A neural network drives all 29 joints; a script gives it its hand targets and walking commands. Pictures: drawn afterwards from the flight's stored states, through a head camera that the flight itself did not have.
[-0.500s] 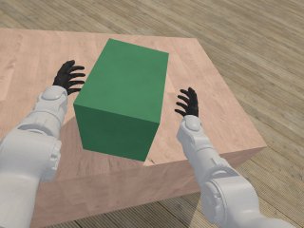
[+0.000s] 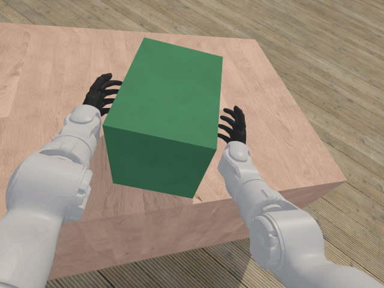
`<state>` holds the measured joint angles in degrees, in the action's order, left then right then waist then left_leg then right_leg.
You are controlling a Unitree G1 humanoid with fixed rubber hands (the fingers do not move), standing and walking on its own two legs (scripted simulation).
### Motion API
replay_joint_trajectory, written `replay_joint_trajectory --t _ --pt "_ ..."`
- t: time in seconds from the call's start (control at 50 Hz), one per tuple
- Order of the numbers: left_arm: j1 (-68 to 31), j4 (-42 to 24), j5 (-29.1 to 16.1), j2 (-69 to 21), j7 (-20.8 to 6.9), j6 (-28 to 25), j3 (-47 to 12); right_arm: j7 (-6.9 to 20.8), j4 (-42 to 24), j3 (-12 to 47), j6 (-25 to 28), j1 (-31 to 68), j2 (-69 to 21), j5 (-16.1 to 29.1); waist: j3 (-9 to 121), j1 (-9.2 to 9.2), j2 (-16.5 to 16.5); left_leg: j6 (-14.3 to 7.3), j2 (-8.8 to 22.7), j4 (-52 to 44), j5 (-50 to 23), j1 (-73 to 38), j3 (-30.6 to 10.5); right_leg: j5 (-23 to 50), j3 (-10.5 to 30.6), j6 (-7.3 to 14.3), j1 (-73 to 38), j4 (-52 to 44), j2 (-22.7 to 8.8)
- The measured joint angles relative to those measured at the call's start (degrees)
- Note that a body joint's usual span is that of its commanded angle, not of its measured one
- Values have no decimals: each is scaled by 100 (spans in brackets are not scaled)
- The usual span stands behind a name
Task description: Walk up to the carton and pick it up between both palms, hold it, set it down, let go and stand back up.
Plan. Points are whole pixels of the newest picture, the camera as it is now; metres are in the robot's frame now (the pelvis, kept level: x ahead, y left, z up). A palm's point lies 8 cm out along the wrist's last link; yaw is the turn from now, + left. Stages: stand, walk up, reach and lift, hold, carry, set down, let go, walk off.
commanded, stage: reach and lift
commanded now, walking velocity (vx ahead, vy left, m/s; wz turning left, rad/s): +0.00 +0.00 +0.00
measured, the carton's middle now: (168, 119) +0.52 -0.03 +0.02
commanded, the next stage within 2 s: none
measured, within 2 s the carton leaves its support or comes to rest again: leaves its support in 1.72 s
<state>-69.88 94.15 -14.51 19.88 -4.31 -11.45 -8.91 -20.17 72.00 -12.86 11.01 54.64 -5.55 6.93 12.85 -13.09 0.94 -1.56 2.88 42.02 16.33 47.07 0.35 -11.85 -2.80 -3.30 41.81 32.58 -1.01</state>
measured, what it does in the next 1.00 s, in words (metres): stands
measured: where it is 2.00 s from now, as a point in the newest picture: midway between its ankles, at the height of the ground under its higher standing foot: outside the picture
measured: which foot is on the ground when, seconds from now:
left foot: down 0.00-1.00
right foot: down 0.00-1.00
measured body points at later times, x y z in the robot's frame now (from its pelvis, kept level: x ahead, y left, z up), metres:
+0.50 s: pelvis +0.01 +0.01 +0.01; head +0.09 +0.07 +0.45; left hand +0.52 +0.14 +0.08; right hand +0.43 -0.15 +0.08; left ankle +0.02 +0.09 -0.71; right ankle +0.02 -0.16 -0.71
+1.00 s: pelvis +0.02 +0.01 +0.02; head +0.11 +0.06 +0.46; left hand +0.51 +0.14 +0.08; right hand +0.42 -0.15 +0.06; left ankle +0.02 +0.09 -0.71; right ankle +0.02 -0.16 -0.71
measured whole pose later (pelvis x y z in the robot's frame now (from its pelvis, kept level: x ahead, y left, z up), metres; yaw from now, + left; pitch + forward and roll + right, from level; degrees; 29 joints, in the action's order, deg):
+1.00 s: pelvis +0.02 +0.01 +0.02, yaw +0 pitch +14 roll -4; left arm -66.3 87.6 19.3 14.8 -4.4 -13.5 22.8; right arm -14.9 65.0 -45.2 22.5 48.4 -13.1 -25.7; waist 4.3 -8.4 2.5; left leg -2.1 2.0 34.0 15.5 32.7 1.6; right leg -8.8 -2.7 -3.8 26.8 21.7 -1.7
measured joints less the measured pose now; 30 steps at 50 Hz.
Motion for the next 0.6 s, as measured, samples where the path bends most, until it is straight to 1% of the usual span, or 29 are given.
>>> replay_joint_trajectory --t 0.1,0.22,0.34,0.5,0.6 --pt "74 -310 253 -14 76 202 260 -72 -173 -279 -203 151 -98 -166 -29 3 86 -26 37 32 54 -23 43 9 61 -11 -17 -27 41" --pt "158 -590 701 -53 88 374 604 -56 -150 -542 -197 158 -93 -369 -74 120 63 -37 67 -6 114 -200 85 55 105 -12 -229 -205 76" --pt "247 -702 1011 -127 35 408 897 9 -158 -854 -34 62 -138 -699 -189 206 -13 -68 44 -54 157 -413 99 64 105 -38 -465 -323 55" --pt "335 -784 1394 -190 36 375 1272 124 -10 -1203 223 8 -185 -1149 -322 231 6 -79 18 -157 155 -649 111 83 96 -65 -699 -442 28" --pt "352 -816 1628 -217 26 345 1482 147 48 -1413 417 -57 -237 -1395 -381 251 32 -72 10 -214 136 -734 112 106 89 -73 -782 -501 21"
